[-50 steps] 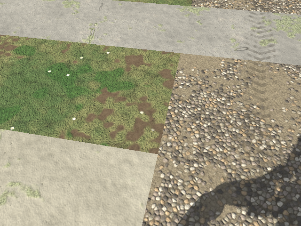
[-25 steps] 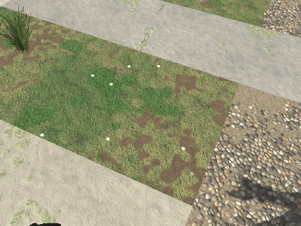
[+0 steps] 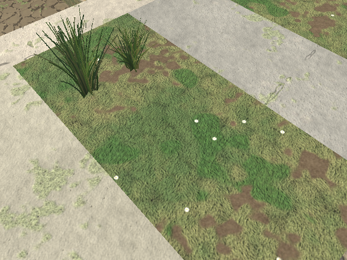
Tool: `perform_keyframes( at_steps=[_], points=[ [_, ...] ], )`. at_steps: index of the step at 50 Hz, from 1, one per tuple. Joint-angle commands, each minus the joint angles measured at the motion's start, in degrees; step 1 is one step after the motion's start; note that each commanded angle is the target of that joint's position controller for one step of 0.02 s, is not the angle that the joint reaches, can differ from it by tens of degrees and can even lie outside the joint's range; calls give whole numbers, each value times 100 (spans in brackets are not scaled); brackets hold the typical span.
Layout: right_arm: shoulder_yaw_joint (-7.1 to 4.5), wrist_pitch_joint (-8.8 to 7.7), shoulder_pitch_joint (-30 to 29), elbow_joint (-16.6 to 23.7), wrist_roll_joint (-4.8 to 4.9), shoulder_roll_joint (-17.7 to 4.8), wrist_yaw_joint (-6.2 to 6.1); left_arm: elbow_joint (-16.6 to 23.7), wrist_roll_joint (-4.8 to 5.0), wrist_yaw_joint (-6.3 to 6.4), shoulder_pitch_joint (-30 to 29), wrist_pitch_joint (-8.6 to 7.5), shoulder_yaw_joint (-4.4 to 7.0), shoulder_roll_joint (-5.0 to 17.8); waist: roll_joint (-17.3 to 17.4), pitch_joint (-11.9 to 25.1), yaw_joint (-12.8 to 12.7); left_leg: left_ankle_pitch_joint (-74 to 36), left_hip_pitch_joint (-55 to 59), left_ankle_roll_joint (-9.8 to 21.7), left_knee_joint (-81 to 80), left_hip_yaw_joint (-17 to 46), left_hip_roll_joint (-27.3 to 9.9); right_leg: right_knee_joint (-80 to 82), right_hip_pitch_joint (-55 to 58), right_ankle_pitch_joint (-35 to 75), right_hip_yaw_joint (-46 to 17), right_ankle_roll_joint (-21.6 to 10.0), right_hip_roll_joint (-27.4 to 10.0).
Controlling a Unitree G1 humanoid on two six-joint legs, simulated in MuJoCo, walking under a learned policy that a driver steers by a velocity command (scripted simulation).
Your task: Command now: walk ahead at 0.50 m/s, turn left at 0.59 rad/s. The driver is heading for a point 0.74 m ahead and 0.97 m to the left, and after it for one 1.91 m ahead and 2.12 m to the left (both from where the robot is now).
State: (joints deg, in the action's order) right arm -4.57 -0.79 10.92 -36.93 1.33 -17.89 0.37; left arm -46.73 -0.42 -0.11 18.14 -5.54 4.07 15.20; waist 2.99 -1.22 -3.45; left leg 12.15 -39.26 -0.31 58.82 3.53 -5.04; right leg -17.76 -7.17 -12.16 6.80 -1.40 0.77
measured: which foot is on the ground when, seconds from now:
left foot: up 0.00-0.22, down 0.24-0.70, up 0.72-1.00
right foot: down 0.00-0.24, up 0.26-0.68, down 0.70-1.00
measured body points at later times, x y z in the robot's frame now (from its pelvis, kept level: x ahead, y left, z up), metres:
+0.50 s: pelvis +0.27 +0.08 +0.00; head +0.30 +0.11 +0.45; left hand +0.38 +0.39 -0.09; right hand +0.43 -0.17 -0.10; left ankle +0.25 +0.15 -0.74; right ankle +0.44 -0.07 -0.68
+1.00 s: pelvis +0.54 +0.13 +0.00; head +0.56 +0.15 +0.45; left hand +0.42 +0.39 -0.12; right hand +0.84 +0.01 -0.09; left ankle +0.53 +0.32 -0.67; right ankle +0.57 +0.02 -0.74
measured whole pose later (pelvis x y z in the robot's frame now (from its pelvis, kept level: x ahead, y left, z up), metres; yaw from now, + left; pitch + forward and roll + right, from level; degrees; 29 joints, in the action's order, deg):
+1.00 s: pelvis +0.54 +0.13 +0.00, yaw +36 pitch +1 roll -2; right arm -4.5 -0.5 11.3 -36.2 1.3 -18.1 0.2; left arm -46.5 -0.4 -0.3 18.2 -5.2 3.8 15.7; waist 2.6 -1.8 -3.6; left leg 10.9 -39.4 -0.4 57.9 3.8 -5.0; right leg -17.3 -5.8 -12.7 7.4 -1.3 0.9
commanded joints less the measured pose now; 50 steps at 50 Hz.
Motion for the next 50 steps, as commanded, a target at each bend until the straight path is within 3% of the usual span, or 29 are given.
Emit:
perform_keyframes(
  at_steps=[1, 4, 7, 9, 10, 11, 12, 13, 14, 15, 16, 17, 18, 21, 26, 28, 31, 33, 34, 35, 36, 37, 38, 39, 40, 41, 43, 47, 50],
  points=[
    [16, -82, -262, 427, 0, -109, 81, 373, 20, 36, -445, -72, 213, 943, -688, -6, 101, -867, -217, -11, -792, 26, -161, 883, 274, 1423, -665, -874, -1525],
    [61, -122, -812, 572, 2, -28, 185, 245, 69, 58, -235, -4, 237, 1068, -651, -170, -108, -1279, 21, 79, -1611, -284, -53, 847, 450, 1472, -221, -731, -1514],
    [42, -113, -1109, 742, 23, -92, 274, 133, 158, 49, -83, 85, 286, 1226, -689, -311, -129, -900, 124, 273, -2073, -495, 50, 659, 883, 1904, 4, -617, -1690],
    [-51, -89, -933, 776, -17, -270, 298, 123, 215, 70, -119, 154, 335, 1394, -830, -120, 92, -307, 652, 505, -2229, -787, 358, 28, 1122, 3640, 240, -503, -1718],
    [-144, -67, -536, 704, -32, -430, 288, 127, 242, 91, -143, 196, 361, 1481, -899, 152, 357, -74, 1240, 650, -2303, -952, 594, -649, 1142, 4597, 372, -436, -1676],
    [-301, -49, 347, 470, -19, -673, 251, 148, 265, 115, -221, 236, 342, 1451, -790, 595, 870, -384, 2452, 856, -2677, -1052, 863, -1776, 803, 4931, 570, -289, -1506],
    [-498, 2, 1387, 195, 5, -1076, 144, 217, 151, 141, -148, 217, 249, 1233, -383, 1118, 1323, -538, 4260, 1132, -2744, -344, 592, -3419, -506, 3641, 586, -40, -1302],
    [-578, -40, 1228, 224, 57, -1814, 86, 593, -122, 56, 375, 85, -45, 356, 1338, 1543, 582, 133, 6150, 2168, -3108, 2882, -1002, -5550, -3197, -1858, 239, 317, -220],
    [-437, -135, 1475, 414, 18, -1403, 115, 674, 79, -21, -151, -142, -24, 741, 792, 2441, 1019, 1176, 6436, 2496, -4063, 4488, -1428, -6278, -3853, -2242, -1126, 261, -20],
    [-327, -218, 1301, 311, -39, -1057, 141, 844, 303, -61, -755, -246, 63, 1065, 424, 1588, 1108, 823, 5919, 2163, -4203, 3675, -1265, -6232, -4320, -1646, -1180, 148, -281],
    [-272, -257, 978, 309, -22, -904, 136, 867, 248, -37, -826, -298, 19, 978, 66, 1083, 858, 337, 5069, 1972, -4193, 3004, -1036, -5734, -4124, -1142, -1155, 89, -511],
    [-207, -258, 552, 370, -31, -727, 122, 793, 85, 3, -798, -295, 36, 982, -151, 736, 590, -288, 4228, 1823, -4219, 2460, -813, -5241, -3712, -861, -1159, 137, -686],
    [-154, -262, 283, 460, -100, -607, 100, 762, 15, 5, -673, -236, 77, 1036, -52, 596, 364, -822, 3616, 1776, -4332, 2117, -652, -4946, -3263, -669, -1202, 178, -799],
    [-155, -293, 181, 419, -100, -651, 20, 754, -52, -1, -620, -55, 49, 853, -55, 416, 184, -1611, 2754, 1816, -4542, 1631, -449, -4270, -2836, -396, -1039, 404, -743],
    [-209, -246, 586, 180, -26, -828, -121, 1016, -39, -51, -1697, -34, -111, 491, 55, 120, 568, -1075, 2246, 1433, -4480, 1080, 19, -2128, -2415, 1416, -935, 558, -344],
    [-226, -224, 819, 69, -4, -874, -131, 1112, 32, -98, -2023, -65, -109, 532, 106, 92, 713, -741, 2279, 1344, -4400, 1251, -26, -1652, -2151, 1730, -954, 542, -180],
    [-210, -185, 998, -45, 33, -795, -141, 1188, 78, -149, -2114, -117, -22, 751, 218, 104, 701, -398, 2753, 1239, -3937, 1756, -208, -1205, -2023, 1423, -1153, 404, -126],
    [-217, -147, 949, -53, 14, -781, -151, 1159, 94, -156, -1874, -158, 52, 857, 407, 138, 542, -473, 2952, 1141, -3576, 2051, -269, -1082, -1701, 871, -1134, 239, -95],
    [-188, -127, 882, -35, 8, -684, -148, 1060, 87, -137, -1490, -181, 106, 901, 443, 249, 326, -589, 2916, 1031, -3277, 2047, -137, -870, -1182, 817, -1028, 114, -66],
    [-102, -137, 876, 7, -22, -441, -133, 973, 18, -98, -922, -211, 192, 1069, 332, 673, 50, -725, 2676, 835, -2482, 1811, 157, -856, -190, 787, -1204, -111, -355],
    [29, -152, 993, 115, -126, -90, -128, 907, -51, -49, -46, -213, 275, 1405, -464, 1505, -226, 371, 1909, 581, -780, 1236, 580, -917, 1302, 592, -2260, -456, -1414],
    [77, -203, 1735, 280, 98, 8, -128, 681, -80, -101, 318, -132, 367, 1753, -2514, 1997, 159, 2335, -68, 264, 919, 664, 1107, -171, 2683, -1047, -5104, -1344, -2521],
    [-36, -191, 1568, 90, 135, -611, -152, 821, 47, -120, 109, -110, 240, 1149, -1619, 1452, 6, 1988, -658, 159, 1604, 820, 654, 86, 2354, -2177, -5193, -1208, -2454],
    [-111, -155, 928, 164, 78, -850, -142, 856, 61, -81, -105, -66, 158, 856, -1084, 803, -131, 1439, -771, 121, 1717, 647, 476, 114, 1700, -1908, -4189, -967, -2218],
    [-110, -126, 653, 207, 15, -776, -148, 882, -2, -69, -366, -34, 111, 778, -700, 476, -29, 1044, -542, 93, 1595, 504, 294, 187, 1040, -1107, -3470, -855, -1972],
    [-123, -123, 474, 271, -29, -691, -126, 828, -25, -55, -517, -14, 81, 671, -692, 200, 64, 795, -436, 83, 1331, 502, 144, 299, 585, -497, -2956, -846, -1766],
    [-104, -76, 552, 283, 43, -464, -67, 753, -34, -26, -592, -52, 57, 578, -968, 112, 223, 586, -59, 87, 1026, 376, -48, 564, 143, 86, -2204, -800, -1529],
    [-23, -14, 204, 437, -8, -209, -41, 525, 9, -10, -460, -103, 154, 830, -754, -1, 212, 131, -362, -24, 300, 263, -161, 846, 190, 1039, -1422, -992, -1649],
    [14, -57, -103, 467, -1, -161, 46, 429, 15, 9, -476, -54, 183, 952, -695, -30, 130, -723, -266, -26, -603, 95, -156, 879, 348, 1487, -750, -886, -1540]
  ],
)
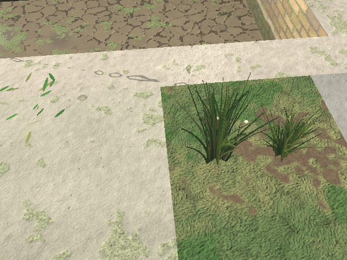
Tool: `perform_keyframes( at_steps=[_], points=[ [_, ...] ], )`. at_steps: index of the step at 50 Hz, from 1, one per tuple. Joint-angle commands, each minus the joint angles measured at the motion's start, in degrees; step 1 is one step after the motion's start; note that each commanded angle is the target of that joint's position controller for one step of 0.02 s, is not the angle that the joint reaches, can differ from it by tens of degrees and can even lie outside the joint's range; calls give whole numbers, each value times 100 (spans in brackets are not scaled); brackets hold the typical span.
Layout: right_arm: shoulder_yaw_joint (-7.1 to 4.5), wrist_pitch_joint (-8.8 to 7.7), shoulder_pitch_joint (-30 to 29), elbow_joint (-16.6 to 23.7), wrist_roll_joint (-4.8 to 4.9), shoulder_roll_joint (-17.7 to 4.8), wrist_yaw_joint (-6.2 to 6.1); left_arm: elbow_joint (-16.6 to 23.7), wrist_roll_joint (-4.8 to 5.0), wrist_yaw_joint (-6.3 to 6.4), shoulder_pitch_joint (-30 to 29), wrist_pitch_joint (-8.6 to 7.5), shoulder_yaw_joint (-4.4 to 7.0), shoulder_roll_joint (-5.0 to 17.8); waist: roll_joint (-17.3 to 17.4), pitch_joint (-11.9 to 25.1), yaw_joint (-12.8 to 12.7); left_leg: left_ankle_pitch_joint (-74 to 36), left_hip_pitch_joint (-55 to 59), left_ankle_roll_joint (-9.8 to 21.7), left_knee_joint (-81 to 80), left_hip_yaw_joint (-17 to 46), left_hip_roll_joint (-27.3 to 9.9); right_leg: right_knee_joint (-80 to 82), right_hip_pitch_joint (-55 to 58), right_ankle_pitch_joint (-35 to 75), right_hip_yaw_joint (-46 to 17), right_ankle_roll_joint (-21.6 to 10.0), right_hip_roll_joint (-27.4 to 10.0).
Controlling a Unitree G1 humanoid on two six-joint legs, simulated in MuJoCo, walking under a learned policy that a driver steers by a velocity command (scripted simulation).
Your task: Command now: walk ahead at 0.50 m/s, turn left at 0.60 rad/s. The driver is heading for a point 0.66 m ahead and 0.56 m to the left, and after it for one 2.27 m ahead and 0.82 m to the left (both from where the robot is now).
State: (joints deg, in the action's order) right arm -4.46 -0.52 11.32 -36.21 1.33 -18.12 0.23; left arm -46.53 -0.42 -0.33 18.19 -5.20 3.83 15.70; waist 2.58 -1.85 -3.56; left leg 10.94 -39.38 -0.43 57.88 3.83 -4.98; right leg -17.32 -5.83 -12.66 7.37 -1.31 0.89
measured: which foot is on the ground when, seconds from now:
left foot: up 0.00-0.20, down 0.22-0.72, up 0.74-1.00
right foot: down 0.00-0.24, up 0.26-0.70, down 0.72-1.00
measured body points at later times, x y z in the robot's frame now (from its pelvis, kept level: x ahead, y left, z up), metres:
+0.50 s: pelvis +0.27 +0.09 +0.00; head +0.30 +0.12 +0.45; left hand +0.39 +0.40 -0.09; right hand +0.43 -0.17 -0.09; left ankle +0.24 +0.15 -0.74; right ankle +0.45 -0.07 -0.67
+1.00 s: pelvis +0.55 +0.14 +0.00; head +0.57 +0.15 +0.45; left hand +0.43 +0.39 -0.12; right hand +0.83 +0.00 -0.09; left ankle +0.56 +0.32 -0.69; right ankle +0.58 +0.03 -0.74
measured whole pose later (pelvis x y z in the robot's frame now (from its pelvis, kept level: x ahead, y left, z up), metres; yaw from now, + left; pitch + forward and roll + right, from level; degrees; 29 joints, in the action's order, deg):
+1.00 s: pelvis +0.55 +0.14 +0.00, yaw +30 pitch +1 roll -1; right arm -2.8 -2.9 9.7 -38.4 0.4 -16.7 0.2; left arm -47.7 0.4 -1.1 20.9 -4.9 3.1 15.4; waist 2.2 -1.4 -4.3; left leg 11.9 -35.1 0.2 49.7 3.2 -4.4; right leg -16.7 -7.2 -11.1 1.5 -2.1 2.4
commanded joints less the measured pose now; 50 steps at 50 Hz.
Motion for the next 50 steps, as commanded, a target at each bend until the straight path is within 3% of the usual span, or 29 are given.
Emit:
perform_keyframes(
  at_steps=[1, 4, 7, 9, 10, 11, 12, 13, 14, 15, 16, 17, 18, 20, 23, 27, 32, 34, 35, 36, 37, 38, 39, 40, 41, 42, 44, 47, 50],
  points=[
    [21, -107, -327, 425, -2, -107, 100, 376, 25, 42, -460, -68, 212, 939, -645, -20, 72, -873, -144, 8, -858, -43, -134, 840, 220, 1596, -592, -837, -1503],
    [63, -138, -864, 575, 8, -36, 211, 239, 82, 64, -229, 4, 243, 1079, -605, -192, -115, -1153, 91, 112, -1627, -349, -40, 829, 419, 1646, -197, -719, -1548],
    [16, -122, -1059, 721, 12, -153, 293, 143, 184, 61, -135, 98, 302, 1257, -659, -262, -45, -666, 311, 346, -2062, -576, 115, 534, 859, 2493, 57, -593, -1711],
    [-113, -81, -685, 693, -34, -393, 294, 146, 248, 95, -171, 170, 362, 1447, -841, 80, 279, -63, 1067, 599, -2164, -900, 503, -341, 1058, 4455, 294, -476, -1701],
    [-243, -60, 12, 522, -31, -598, 274, 164, 277, 114, -244, 217, 368, 1477, -795, 452, 709, -117, 1993, 782, -2420, -1037, 762, -1312, 904, 5050, 460, -370, -1588],
    [-442, -18, 1037, 229, -6, -940, 191, 193, 241, 141, -206, 222, 300, 1312, -588, 961, 1206, -395, 3590, 1010, -2660, -866, 896, -2686, 74, 4565, 568, -166, -1374],
    [-562, 22, 1469, 113, 49, -1500, 65, 393, -51, 117, 59, 181, 90, 658, 737, 1362, 1025, -294, 5383, 1562, -2743, 1289, -400, -4712, -2016, 449, 558, 136, -817],
    [-511, -98, 1276, 370, 35, -1700, 115, 692, -14, 60, 112, -18, -55, 465, 1296, 2347, 729, 1093, 6303, 2561, -3793, 4436, -1413, -6132, -3516, -2292, -723, 273, 138],
    [-360, -196, 1234, 344, -1, -1159, 167, 798, 212, -5, -590, -162, 83, 1033, 462, 1949, 1068, 1230, 6071, 2204, -4138, 3996, -1300, -6299, -4136, -1819, -1292, 189, -201],
    [-291, -262, 1049, 284, -22, -972, 167, 896, 285, -29, -825, -251, 63, 1023, 351, 1219, 939, 859, 5314, 1998, -4162, 3193, -1104, -5926, -4218, -1295, -1199, 78, -407],
    [-242, -287, 661, 306, -20, -836, 157, 810, 159, 19, -809, -281, 51, 943, -148, 834, 652, 270, 4471, 1801, -4155, 2602, -844, -5429, -3867, -883, -1210, 92, -642],
    [-186, -294, 353, 363, -53, -678, 141, 766, 36, 45, -738, -251, 92, 995, -90, 630, 437, -351, 3851, 1714, -4220, 2180, -648, -4999, -3480, -637, -1232, 140, -773],
    [-152, -294, 187, 427, -109, -621, 116, 742, 8, 29, -644, -184, 109, 1007, 57, 561, 286, -681, 3441, 1704, -4345, 2003, -532, -4852, -3170, -469, -1246, 188, -828],
    [-155, -326, 162, 373, -96, -639, 60, 721, -42, 25, -605, -73, 88, 869, 41, 496, 209, -1262, 2994, 1773, -4470, 1720, -432, -4466, -2974, -299, -1135, 356, -788],
    [-188, -322, 415, 204, -74, -770, -58, 880, -69, 36, -1146, -4, 17, 656, -5, 262, 355, -1430, 2650, 1671, -4507, 1325, -204, -3449, -3062, 547, -1052, 561, -627],
    [-203, -262, 739, 6, -24, -827, -126, 1077, -2, -43, -1987, -58, -68, 484, 142, 107, 691, -739, 2430, 1350, -4393, 1191, 43, -1852, -2527, 1734, -1026, 574, -267],
    [-200, -187, 1010, -203, 24, -766, -156, 1204, 77, -147, -2186, -160, 33, 743, 315, 100, 704, -428, 3058, 1219, -3716, 1940, -242, -1153, -2210, 1326, -1256, 346, -121],
    [-201, -140, 906, -201, 11, -729, -160, 1107, 85, -131, -1721, -203, 111, 841, 499, 197, 443, -720, 3144, 1097, -3309, 2124, -216, -965, -1614, 881, -1142, 147, -74],
    [-133, -140, 872, -190, -21, -542, -148, 964, 41, -100, -1151, -229, 190, 964, 454, 518, 168, -1106, 3075, 938, -2750, 1910, 22, -813, -800, 961, -1065, -32, -144],
    [-2, -159, 937, -129, -97, -202, -125, 883, -71, -68, -344, -256, 256, 1214, -5, 1294, -146, -648, 2518, 729, -1316, 1500, 326, -974, 629, 820, -1811, -405, -966],
    [97, -208, 1768, -68, 64, 99, -129, 630, -134, -86, 321, -186, 391, 1672, -1890, 2066, 103, 1666, 525, 253, 613, 705, 1182, -465, 2543, -472, -4436, -1391, -2183],
    [47, -241, 1810, -205, 99, -368, -145, 605, 62, -145, 374, -166, 298, 1209, -1758, 1822, 13, 2201, -307, 171, 1468, 840, 882, -6, 2544, -1837, -5451, -1449, -2399],
    [-43, -237, 1177, -177, 86, -692, -137, 648, 95, -127, 112, -135, 202, 860, -1126, 1026, -132, 1702, -554, 138, 1729, 829, 680, 110, 1879, -1893, -4687, -1231, -2168],
    [-40, -236, 715, -80, 16, -693, -146, 692, 30, -110, -175, -89, 153, 764, -693, 605, -75, 1327, -444, 129, 1666, 584, 497, 147, 1210, -1312, -3944, -1084, -1929],
    [-42, -270, 388, 19, -61, -619, -132, 651, -3, -101, -355, -63, 117, 676, -576, 232, 8, 1065, -376, 137, 1344, 521, 356, 259, 612, -620, -3423, -1075, -1717],
    [-42, -284, 353, 39, -66, -521, -101, 630, -50, -84, -429, -74, 68, 581, -683, 158, 157, 875, -117, 165, 1063, 485, 188, 370, 260, -122, -3021, -1023, -1532],
    [7, -277, 475, -8, -39, -299, -56, 548, 1, -83, -413, -102, 44, 518, -874, 209, 289, 810, 175, 147, 572, 290, 76, 560, 15, 445, -2572, -1063, -1362],
    [118, -290, 59, 120, -116, -81, -23, 406, 90, -64, -269, -112, 113, 808, -776, 111, 227, 417, 115, 53, -395, 44, -52, 824, -106, 1044, -2138, -1216, -1417],
    [194, -355, -467, 196, -99, 14, 48, 309, 127, -43, -156, -51, 143, 981, -716, 60, 61, -548, 445, 28, -1534, -131, -6, 911, -205, 1248, -1598, -1079, -1256]
  ],
)
Velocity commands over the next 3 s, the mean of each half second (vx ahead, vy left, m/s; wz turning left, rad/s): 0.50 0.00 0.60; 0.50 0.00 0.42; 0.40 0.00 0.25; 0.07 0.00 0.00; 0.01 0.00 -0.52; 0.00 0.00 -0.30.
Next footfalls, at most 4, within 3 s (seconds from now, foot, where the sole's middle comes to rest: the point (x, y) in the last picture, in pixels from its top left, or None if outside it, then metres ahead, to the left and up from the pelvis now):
0.22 left None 0.28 0.16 -0.78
0.72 right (181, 224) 0.61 0.05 -0.78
1.20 left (99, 198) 0.71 0.40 -0.78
1.66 right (123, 150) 0.96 0.34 -0.78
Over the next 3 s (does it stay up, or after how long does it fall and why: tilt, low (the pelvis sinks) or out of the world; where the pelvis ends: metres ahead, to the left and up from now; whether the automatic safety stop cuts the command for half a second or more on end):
stays up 0.82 0.36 -0.01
